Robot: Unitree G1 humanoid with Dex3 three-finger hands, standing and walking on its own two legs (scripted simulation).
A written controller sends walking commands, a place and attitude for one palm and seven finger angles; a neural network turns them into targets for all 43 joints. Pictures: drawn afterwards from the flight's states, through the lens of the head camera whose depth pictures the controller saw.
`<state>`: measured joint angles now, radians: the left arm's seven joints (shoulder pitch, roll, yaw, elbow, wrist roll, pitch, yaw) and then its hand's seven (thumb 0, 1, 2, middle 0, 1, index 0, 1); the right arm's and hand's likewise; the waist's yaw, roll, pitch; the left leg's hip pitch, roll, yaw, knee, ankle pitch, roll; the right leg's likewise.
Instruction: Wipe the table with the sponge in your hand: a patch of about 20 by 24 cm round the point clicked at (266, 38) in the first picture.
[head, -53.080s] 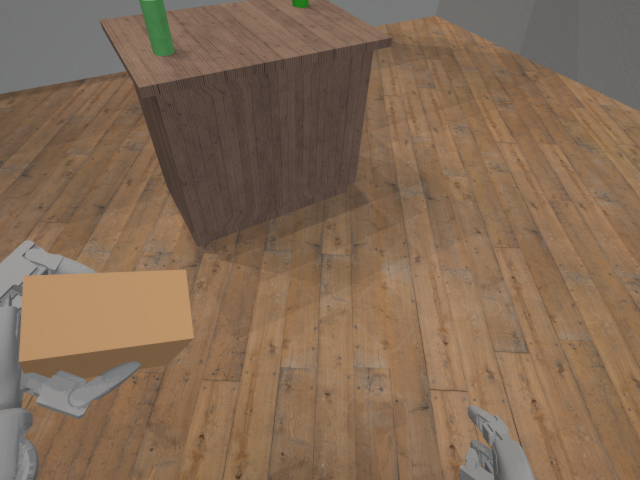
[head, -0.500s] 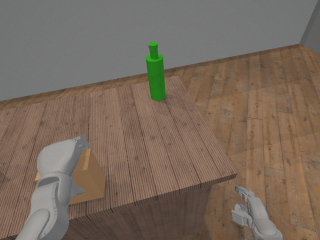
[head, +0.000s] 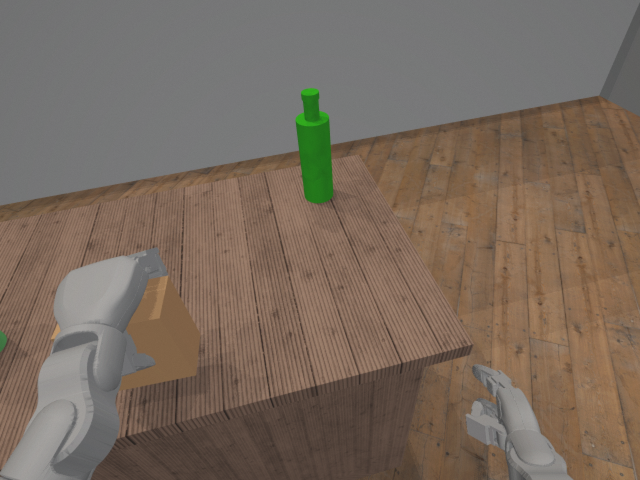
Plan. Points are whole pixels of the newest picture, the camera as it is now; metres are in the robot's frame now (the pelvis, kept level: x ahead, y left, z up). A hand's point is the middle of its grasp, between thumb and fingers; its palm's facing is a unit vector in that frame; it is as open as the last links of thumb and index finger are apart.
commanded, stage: lift the sponge slowly off the table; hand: left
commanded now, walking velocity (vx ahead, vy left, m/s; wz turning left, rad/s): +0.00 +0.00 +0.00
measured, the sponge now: (142, 345) +0.23 +0.28 +0.06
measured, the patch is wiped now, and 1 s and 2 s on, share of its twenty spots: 0.95 0.95 0.95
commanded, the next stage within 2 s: bring the sponge back beside the body in 0.86 s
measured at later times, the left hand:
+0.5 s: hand (123, 286) +0.25 +0.27 +0.15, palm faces +0.15 -0.13 -0.98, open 10.7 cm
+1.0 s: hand (113, 280) +0.25 +0.28 +0.17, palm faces +0.17 -0.16 -0.97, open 10.7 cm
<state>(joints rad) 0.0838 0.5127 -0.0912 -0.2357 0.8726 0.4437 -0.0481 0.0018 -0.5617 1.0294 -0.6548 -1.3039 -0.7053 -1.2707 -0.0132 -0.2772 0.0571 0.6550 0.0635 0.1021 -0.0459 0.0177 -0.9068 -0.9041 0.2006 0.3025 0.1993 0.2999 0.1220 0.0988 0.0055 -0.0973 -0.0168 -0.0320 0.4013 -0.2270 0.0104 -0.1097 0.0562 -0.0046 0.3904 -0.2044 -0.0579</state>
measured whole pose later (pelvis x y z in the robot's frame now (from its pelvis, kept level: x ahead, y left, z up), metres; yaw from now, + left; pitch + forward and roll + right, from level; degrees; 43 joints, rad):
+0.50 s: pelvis -0.01 +0.01 +0.00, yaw +0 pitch -4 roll +0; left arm -0.02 0.54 -0.08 -0.27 0.84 0.52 -0.10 0.00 -0.56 1.03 -0.66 -1.30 -0.71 -1.27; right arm -0.02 -0.28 0.07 0.64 0.07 0.11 -0.03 0.02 -0.91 -0.90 0.20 0.30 0.20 0.30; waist 0.12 0.11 0.00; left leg -0.11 -0.03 -0.02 0.38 -0.21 0.02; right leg -0.13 0.04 0.00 0.39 -0.19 -0.05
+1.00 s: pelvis -0.01 +0.00 +0.00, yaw +0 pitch -3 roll +0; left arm 0.00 0.57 -0.03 -0.35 0.79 0.57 -0.14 0.00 -0.56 1.03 -0.66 -1.31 -0.70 -1.27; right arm -0.03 -0.29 0.08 0.62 0.08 0.13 -0.03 0.02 -0.91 -0.90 0.20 0.30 0.20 0.30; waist 0.12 0.11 -0.01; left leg -0.14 -0.03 -0.02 0.41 -0.22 0.02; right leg -0.16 0.05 0.00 0.42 -0.20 -0.05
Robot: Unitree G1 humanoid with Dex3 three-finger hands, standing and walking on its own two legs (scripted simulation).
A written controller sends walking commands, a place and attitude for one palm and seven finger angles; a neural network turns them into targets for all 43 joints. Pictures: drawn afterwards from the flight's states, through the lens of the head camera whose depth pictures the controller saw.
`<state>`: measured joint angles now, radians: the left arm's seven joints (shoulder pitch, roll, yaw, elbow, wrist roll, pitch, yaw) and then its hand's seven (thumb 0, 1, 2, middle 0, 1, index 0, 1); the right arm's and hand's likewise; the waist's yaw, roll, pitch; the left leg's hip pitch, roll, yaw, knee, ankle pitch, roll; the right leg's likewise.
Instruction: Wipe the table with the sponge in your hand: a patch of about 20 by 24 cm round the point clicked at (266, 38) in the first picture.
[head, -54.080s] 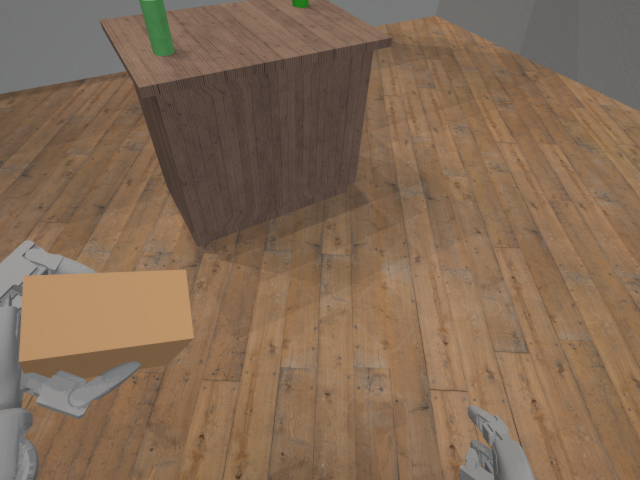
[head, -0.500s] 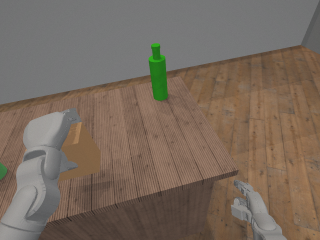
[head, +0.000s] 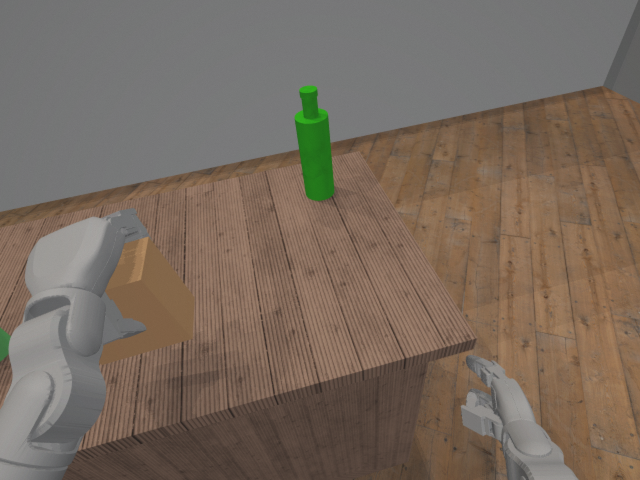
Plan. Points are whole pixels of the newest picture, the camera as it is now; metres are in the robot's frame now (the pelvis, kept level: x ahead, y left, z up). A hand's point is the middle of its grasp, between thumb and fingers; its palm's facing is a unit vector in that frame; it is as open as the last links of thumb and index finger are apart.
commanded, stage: bring the sponge back beside the body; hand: left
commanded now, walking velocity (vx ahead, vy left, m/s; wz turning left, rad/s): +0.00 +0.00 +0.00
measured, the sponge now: (133, 312) +0.25 +0.28 +0.11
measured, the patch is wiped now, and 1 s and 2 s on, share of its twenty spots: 0.95 0.95 0.95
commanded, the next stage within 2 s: step back with the hand held close in 1.54 s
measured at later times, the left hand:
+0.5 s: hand (122, 301) +0.24 +0.26 +0.15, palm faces +0.14 -0.15 -0.98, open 10.7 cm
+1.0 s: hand (94, 332) +0.20 +0.28 +0.14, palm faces +0.13 -0.13 -0.98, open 10.7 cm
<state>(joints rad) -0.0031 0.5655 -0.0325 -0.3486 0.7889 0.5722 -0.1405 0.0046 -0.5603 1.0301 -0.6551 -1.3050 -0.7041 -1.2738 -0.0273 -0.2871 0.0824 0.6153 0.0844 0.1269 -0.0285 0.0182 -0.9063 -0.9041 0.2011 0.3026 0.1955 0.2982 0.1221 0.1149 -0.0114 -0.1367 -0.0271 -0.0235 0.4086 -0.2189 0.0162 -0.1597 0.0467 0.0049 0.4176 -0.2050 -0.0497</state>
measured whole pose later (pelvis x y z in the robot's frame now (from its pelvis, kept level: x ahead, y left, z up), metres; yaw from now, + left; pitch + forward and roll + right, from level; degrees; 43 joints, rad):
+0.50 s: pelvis +0.00 +0.00 +0.00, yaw +0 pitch -4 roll +0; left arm 0.08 0.56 -0.04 -0.38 0.80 0.51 -0.12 0.00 -0.56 1.03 -0.66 -1.30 -0.71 -1.27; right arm -0.02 -0.27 0.08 0.62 0.07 0.10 -0.04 0.02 -0.91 -0.90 0.20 0.30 0.18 0.29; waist 0.12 0.11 0.00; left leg -0.13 -0.03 -0.02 0.41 -0.22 0.02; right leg -0.16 0.05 0.01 0.42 -0.20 -0.05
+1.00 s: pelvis +0.00 +0.00 +0.00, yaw +0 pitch -5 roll +0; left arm 0.24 0.59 0.01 -0.46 0.79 0.46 -0.08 0.00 -0.56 1.03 -0.66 -1.30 -0.71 -1.27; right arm -0.01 -0.27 0.07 0.62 0.06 0.09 -0.04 0.02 -0.91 -0.90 0.20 0.30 0.17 0.28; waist 0.14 0.11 0.01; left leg -0.12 -0.02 -0.03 0.44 -0.23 0.02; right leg -0.14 0.05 0.00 0.42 -0.21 -0.05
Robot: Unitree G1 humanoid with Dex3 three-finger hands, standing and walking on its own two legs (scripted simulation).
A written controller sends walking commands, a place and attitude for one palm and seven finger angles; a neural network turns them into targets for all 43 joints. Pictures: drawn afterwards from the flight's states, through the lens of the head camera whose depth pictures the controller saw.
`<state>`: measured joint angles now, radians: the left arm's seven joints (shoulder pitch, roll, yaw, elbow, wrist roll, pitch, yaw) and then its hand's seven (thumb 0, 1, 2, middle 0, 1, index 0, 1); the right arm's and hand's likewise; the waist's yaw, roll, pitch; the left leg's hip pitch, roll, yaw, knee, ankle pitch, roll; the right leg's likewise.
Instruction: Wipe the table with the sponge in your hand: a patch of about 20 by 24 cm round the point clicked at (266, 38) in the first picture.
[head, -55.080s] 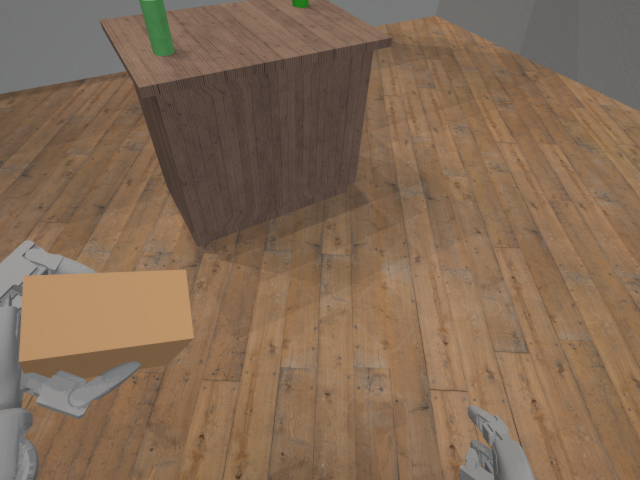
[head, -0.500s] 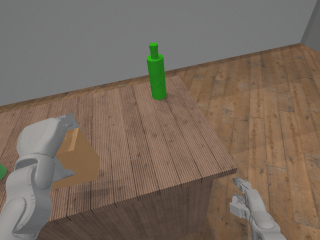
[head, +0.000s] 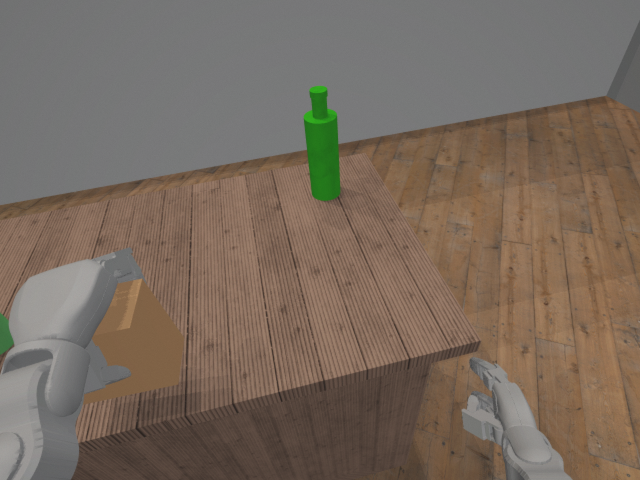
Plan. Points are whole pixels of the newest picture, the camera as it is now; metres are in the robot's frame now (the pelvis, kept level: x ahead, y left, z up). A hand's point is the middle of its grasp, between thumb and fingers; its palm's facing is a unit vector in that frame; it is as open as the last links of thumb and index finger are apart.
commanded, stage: bring the sponge back beside the body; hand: left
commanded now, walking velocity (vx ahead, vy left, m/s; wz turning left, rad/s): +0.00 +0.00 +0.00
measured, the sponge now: (119, 353) +0.20 +0.29 +0.09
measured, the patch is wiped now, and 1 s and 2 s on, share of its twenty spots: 0.95 0.95 0.95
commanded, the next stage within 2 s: step back with the hand held close in 0.54 s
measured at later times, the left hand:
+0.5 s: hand (90, 333) +0.19 +0.29 +0.14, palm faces +0.14 -0.14 -0.98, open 10.7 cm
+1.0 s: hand (111, 317) +0.19 +0.24 +0.18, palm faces +0.32 -0.83 -0.45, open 10.7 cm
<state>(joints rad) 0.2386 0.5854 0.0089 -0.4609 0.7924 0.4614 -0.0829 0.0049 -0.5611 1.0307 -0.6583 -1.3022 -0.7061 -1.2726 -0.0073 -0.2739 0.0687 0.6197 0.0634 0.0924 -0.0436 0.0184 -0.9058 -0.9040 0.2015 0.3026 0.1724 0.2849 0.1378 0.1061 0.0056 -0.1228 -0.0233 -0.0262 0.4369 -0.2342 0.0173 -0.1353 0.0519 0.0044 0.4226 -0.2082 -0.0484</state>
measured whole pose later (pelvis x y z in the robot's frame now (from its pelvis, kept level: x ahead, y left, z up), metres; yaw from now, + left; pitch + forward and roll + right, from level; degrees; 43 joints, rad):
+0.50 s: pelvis +0.00 +0.00 +0.00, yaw +0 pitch -5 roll +0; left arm 0.29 0.58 0.04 -0.48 0.78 0.45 -0.07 0.00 -0.56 1.03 -0.66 -1.30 -0.71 -1.27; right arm 0.00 -0.27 0.06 0.63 0.06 0.08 -0.04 0.02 -0.91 -0.90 0.20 0.30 0.16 0.28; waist 0.14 0.11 0.01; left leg -0.12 -0.03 -0.03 0.44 -0.23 0.02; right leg -0.12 0.05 0.00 0.41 -0.20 -0.04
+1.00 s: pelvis -0.01 +0.01 -0.01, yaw +2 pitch +2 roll -1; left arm 0.52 0.47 0.37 -0.72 -0.09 -0.05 0.11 0.00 -0.57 1.03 -0.66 -1.31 -0.71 -1.28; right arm 0.23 -0.25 0.03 0.55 0.03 0.03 -0.06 0.02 -0.90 -0.90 0.20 0.30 0.19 0.30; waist 0.00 0.00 0.01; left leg -0.36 -0.04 -0.06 0.62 -0.28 0.03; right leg -0.35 0.04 -0.03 0.56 -0.25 -0.02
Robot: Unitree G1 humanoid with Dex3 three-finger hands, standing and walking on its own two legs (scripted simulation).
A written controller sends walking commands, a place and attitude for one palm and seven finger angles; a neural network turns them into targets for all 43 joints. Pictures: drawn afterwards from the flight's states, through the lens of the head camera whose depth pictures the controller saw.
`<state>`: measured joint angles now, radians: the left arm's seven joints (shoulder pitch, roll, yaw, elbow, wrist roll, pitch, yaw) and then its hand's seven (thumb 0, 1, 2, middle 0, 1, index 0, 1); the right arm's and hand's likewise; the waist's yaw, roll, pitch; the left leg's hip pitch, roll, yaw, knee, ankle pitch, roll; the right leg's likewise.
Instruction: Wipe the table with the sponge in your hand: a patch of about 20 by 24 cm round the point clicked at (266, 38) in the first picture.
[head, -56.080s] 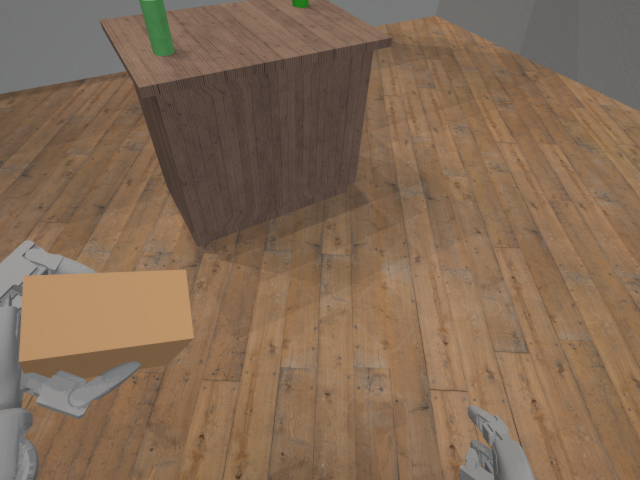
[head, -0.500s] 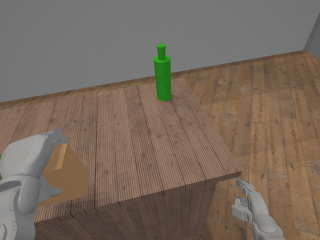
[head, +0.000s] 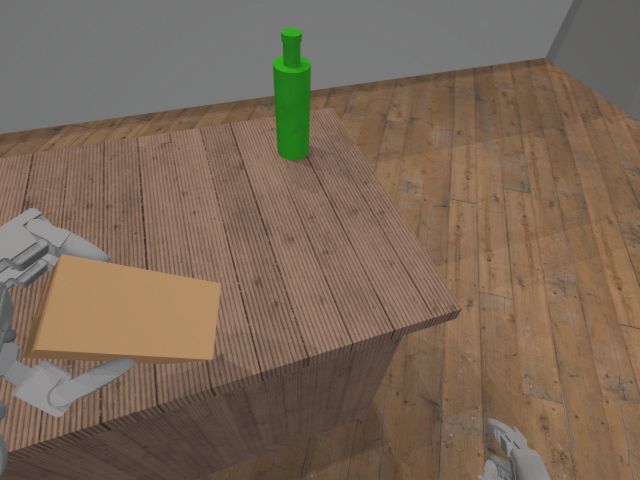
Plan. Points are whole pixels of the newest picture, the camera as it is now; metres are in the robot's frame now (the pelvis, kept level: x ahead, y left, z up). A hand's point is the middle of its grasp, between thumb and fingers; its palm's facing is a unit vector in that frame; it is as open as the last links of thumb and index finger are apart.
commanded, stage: step back with the hand held close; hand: left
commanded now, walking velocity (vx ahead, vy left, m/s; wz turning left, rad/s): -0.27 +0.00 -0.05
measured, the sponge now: (147, 322) +0.23 +0.18 +0.15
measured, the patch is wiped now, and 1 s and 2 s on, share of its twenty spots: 0.95 0.95 0.95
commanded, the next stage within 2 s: stop stepping back and stand still in 1.12 s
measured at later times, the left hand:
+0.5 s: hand out of the picture +0.16 +0.26 +0.20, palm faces +0.45 -0.79 -0.42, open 10.7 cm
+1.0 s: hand out of the picture +0.09 +0.24 +0.20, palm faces +0.38 -0.86 -0.34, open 10.7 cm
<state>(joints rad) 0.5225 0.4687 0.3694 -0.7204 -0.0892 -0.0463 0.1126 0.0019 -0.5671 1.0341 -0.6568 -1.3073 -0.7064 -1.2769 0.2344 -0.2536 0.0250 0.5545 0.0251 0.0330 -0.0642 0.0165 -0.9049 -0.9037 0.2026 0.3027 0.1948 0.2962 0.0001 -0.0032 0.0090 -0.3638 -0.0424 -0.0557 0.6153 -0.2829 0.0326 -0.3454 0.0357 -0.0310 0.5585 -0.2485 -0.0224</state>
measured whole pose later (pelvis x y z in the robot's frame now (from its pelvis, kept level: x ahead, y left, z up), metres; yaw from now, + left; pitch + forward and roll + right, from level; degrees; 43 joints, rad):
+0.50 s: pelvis -0.05 +0.01 -0.01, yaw +0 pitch +2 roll -3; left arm 0.44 0.43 0.43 -0.62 -0.04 -0.14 0.13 0.00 -0.58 1.04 -0.66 -1.31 -0.71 -1.28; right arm 0.20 -0.23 0.02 0.56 0.01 -0.03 -0.06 0.02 -0.90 -0.90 0.20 0.30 0.20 0.30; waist 0.02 0.02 -0.03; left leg -0.48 -0.03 -0.07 0.71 -0.26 0.04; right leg -0.39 0.07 0.00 0.61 -0.25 0.00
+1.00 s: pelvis -0.15 +0.01 -0.01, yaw -3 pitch +1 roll -5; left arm 0.37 0.38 0.38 -0.61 -0.05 -0.13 0.14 0.00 -0.58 1.04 -0.66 -1.32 -0.71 -1.29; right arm 0.16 -0.17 0.04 0.60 0.01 -0.08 -0.03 0.02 -0.90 -0.90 0.21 0.30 0.20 0.30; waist 0.01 0.04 0.00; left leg -0.57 0.09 0.02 0.59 -0.09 0.02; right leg -0.22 0.05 0.00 0.54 -0.35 0.01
